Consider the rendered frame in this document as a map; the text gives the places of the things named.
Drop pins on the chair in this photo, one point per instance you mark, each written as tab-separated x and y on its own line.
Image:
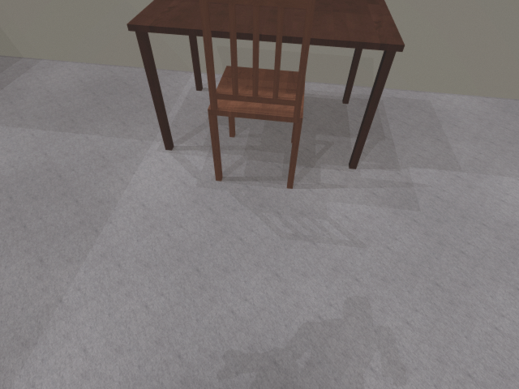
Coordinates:
255	93

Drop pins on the table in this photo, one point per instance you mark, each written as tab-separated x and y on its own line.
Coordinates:
358	24

